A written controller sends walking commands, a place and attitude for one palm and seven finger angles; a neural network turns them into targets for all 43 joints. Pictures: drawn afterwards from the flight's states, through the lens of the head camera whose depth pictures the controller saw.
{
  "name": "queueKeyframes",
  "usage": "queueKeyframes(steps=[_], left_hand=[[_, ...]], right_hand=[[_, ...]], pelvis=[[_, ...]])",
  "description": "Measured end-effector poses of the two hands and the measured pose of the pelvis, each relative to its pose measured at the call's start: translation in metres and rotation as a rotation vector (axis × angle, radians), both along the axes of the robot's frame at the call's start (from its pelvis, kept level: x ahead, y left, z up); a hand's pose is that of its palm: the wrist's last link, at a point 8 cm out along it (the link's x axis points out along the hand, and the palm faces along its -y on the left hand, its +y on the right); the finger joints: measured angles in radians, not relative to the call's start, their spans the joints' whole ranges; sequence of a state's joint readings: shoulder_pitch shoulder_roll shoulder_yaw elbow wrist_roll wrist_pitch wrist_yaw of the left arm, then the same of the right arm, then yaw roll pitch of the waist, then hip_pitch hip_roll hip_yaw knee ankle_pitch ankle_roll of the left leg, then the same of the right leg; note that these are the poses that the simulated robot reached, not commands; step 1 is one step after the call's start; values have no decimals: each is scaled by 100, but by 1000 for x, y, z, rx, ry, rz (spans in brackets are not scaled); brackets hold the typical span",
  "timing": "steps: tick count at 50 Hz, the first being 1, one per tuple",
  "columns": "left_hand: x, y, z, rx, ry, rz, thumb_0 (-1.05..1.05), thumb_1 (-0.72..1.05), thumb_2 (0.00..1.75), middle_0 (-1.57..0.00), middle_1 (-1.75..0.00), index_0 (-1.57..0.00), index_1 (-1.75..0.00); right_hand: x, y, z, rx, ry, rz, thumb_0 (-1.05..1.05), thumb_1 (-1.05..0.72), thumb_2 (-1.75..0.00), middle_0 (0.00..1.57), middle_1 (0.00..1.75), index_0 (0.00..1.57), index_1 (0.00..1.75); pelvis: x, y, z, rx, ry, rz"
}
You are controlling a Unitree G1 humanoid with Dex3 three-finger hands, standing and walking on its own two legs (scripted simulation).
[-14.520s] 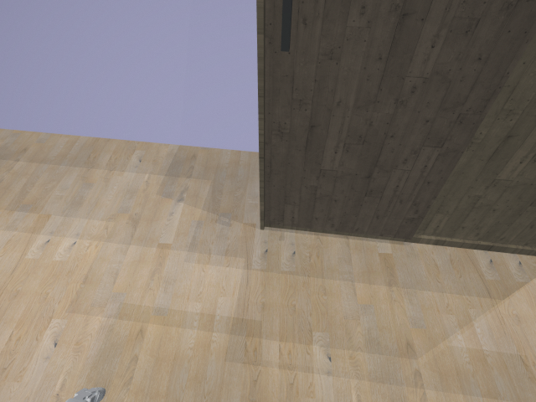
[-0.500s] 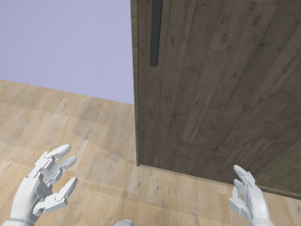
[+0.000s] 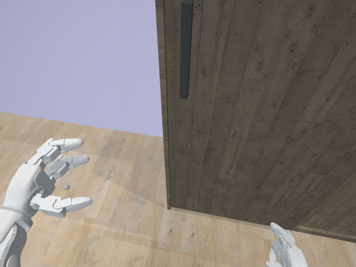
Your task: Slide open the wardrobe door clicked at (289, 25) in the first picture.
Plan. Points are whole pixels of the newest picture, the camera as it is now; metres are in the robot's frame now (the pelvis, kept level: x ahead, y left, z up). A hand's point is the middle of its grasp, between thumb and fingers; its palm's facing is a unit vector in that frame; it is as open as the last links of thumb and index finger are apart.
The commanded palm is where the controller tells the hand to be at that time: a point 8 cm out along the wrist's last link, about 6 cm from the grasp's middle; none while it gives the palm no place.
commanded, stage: raise the hand with hooked fingers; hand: left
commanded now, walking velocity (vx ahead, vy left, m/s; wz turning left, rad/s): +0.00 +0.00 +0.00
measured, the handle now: (187, 52) +0.54 +0.03 +0.24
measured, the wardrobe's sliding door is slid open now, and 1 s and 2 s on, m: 0.00 0.00 0.00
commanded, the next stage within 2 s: move the hooked fingers beside the handle in 1.14 s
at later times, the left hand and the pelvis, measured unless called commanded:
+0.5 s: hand (33, 131) +0.26 +0.26 +0.23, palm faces -0.01 -0.99 -0.15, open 13.9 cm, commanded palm +0.23 +0.31 +0.24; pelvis +0.00 -0.01 +0.02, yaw +1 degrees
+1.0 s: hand (41, 114) +0.28 +0.25 +0.25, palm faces -0.02 -0.99 -0.11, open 14.0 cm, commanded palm +0.25 +0.30 +0.27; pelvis +0.01 -0.02 +0.02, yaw +0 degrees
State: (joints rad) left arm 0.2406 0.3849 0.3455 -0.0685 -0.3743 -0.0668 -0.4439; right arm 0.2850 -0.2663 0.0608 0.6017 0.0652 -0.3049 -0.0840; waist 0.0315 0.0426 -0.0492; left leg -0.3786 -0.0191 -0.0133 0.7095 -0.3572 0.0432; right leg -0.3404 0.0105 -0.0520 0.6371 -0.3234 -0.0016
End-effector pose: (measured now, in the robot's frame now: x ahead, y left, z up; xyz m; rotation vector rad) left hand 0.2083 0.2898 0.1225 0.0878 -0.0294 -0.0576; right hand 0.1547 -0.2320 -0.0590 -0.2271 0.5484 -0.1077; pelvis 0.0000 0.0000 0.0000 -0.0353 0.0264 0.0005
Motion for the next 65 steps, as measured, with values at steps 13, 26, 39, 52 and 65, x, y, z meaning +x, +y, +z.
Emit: queueKeyframes(steps=[13,26,39,52,65], left_hand=[[16,19,63,40,-88,23,0,-33,37,-29,-109,-29,-108],[32,28,116,64,-102,38,-1,-49,30,-31,-119,-30,-119],[53,29,145,49,-70,25,-1,-50,30,-31,-120,-31,-120],[54,20,128,24,-85,36,-1,-50,30,-31,-121,-31,-120],[56,31,132,23,-69,28,-1,-50,30,-31,-121,-31,-120]], right_hand=[[39,16,26,31,-102,64,2,-90,-90,20,30,21,30],[42,22,20,78,-41,104,2,-90,-90,20,30,21,30],[39,-5,16,78,-11,69,2,-90,-90,20,30,21,30],[44,-12,22,54,-27,50,2,-90,-90,20,30,20,30],[49,8,20,79,-18,75,2,-90,-90,20,30,20,30]], pelvis=[[5,-1,11,8,-54,7],[4,-10,17,17,-73,15],[4,-19,18,25,-60,9],[7,-22,17,22,-66,1],[9,-14,17,21,-61,7]])
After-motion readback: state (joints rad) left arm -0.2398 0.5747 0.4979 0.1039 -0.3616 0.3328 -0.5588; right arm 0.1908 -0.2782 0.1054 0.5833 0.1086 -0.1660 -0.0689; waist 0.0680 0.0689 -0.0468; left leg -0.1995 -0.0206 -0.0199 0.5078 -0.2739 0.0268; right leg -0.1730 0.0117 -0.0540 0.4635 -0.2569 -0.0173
